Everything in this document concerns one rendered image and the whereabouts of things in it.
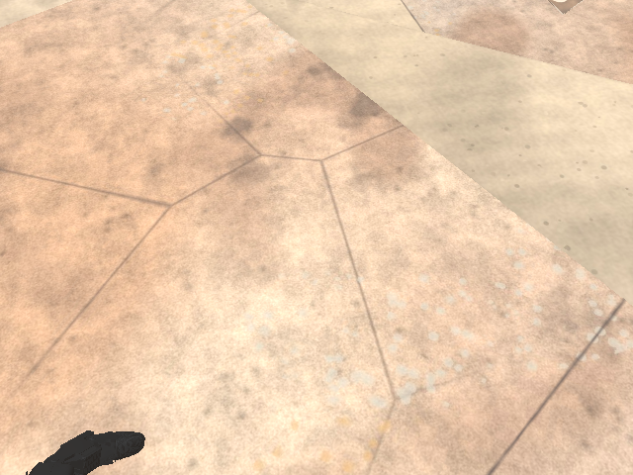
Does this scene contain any left robot hand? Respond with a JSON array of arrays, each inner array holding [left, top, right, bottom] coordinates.
[[26, 430, 145, 475]]

